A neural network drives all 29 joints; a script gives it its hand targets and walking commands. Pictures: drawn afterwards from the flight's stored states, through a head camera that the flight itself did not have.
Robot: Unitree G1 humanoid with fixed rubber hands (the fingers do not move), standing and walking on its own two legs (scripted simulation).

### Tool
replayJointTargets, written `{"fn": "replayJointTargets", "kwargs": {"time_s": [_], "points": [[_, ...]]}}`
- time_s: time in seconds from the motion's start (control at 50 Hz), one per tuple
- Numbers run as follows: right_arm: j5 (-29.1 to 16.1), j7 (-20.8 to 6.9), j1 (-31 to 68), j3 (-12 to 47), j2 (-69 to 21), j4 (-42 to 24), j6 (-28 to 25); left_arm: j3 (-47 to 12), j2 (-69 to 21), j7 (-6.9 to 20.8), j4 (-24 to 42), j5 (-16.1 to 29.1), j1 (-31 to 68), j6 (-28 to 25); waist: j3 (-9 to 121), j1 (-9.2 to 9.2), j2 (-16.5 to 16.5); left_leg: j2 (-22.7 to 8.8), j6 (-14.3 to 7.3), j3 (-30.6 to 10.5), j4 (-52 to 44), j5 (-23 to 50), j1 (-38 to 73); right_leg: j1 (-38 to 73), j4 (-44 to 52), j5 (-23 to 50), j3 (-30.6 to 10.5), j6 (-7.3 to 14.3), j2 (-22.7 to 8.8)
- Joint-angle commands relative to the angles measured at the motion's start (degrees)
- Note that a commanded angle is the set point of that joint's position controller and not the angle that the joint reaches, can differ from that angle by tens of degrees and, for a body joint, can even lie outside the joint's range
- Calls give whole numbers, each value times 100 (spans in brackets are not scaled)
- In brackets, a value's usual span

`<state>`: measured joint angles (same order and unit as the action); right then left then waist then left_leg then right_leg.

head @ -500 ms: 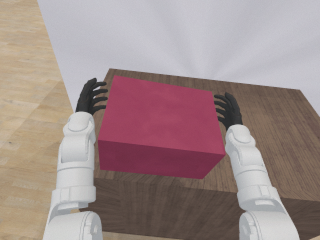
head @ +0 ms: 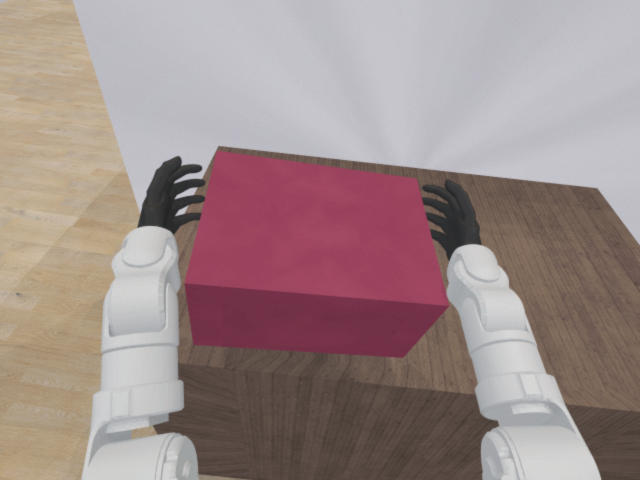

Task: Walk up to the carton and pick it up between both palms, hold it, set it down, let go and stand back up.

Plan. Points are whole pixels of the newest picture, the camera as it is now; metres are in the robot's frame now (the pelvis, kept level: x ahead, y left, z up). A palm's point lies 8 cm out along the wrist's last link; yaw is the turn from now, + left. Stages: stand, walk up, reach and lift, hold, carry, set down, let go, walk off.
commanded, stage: reach and lift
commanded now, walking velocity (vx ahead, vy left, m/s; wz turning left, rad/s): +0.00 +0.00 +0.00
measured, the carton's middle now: (312, 256) +0.36 -0.01 +0.10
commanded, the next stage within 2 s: hold in 0.16 s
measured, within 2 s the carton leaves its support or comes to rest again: neither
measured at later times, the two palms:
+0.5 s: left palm (152, 219) +0.34 +0.18 +0.18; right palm (464, 234) +0.34 -0.19 +0.16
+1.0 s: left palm (149, 218) +0.34 +0.18 +0.18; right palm (461, 230) +0.35 -0.19 +0.16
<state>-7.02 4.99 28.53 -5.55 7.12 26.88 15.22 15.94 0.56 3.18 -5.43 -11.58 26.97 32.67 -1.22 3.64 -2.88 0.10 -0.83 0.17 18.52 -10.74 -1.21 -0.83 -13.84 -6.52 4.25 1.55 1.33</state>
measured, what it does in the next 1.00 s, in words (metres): stands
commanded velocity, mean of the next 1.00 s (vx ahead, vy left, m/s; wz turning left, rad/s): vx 0.00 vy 0.00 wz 0.00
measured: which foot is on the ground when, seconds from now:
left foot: down 0.00-1.00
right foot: down 0.00-1.00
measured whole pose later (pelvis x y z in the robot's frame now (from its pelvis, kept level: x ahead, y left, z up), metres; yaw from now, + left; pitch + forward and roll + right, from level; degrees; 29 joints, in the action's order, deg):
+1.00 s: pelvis +0.00 +0.00 +0.00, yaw +0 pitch -7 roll -1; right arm -8.3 5.2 30.9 -5.4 7.2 25.1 19.9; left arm 17.9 0.4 4.3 -2.0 -12.6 28.4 38.0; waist -0.5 3.5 -2.8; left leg 0.1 -0.7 0.0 18.1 -10.4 -0.7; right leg -0.6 -14.1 -6.6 4.1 1.8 1.4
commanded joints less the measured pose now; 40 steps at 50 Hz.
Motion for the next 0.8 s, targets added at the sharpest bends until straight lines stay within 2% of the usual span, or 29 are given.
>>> {"fn": "replayJointTargets", "kwargs": {"time_s": [0.0,0.46,0.78], "points": [[-458,-626,4008,2080,-2829,-1835,-371,-2623,-2513,728,381,574,2729,35,1867,25,296,146,245,53,-229,1420,47,850,-77,1272,-48,-200,108],[-453,-691,4541,1833,-2893,-1582,-104,-2327,-2498,791,189,546,3198,350,1757,-54,233,159,81,131,-455,589,-275,785,34,486,-95,-206,55],[-573,-648,4452,1929,-2894,-1725,7,-2340,-2455,828,394,557,3129,438,1823,-5,267,174,127,114,-380,904,-207,912,-14,769,-104,-209,67]]}}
